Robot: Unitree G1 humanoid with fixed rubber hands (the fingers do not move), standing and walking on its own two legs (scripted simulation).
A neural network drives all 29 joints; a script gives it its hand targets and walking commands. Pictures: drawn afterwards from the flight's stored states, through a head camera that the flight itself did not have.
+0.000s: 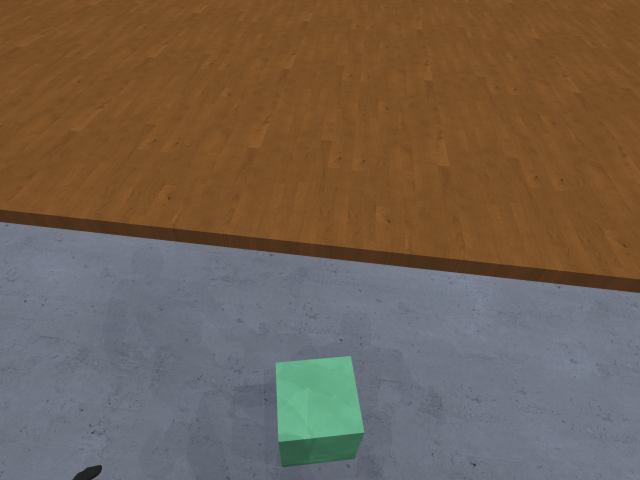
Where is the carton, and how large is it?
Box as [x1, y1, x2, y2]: [276, 356, 363, 466]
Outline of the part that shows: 350,356 276,363 278,442 282,466 349,459 354,457 363,434 363,427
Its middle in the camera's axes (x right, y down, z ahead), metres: -0.01 +0.50 +1.08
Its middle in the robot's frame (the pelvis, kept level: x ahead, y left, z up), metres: +0.43 +0.00 -0.66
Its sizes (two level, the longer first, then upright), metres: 0.210 0.200 0.250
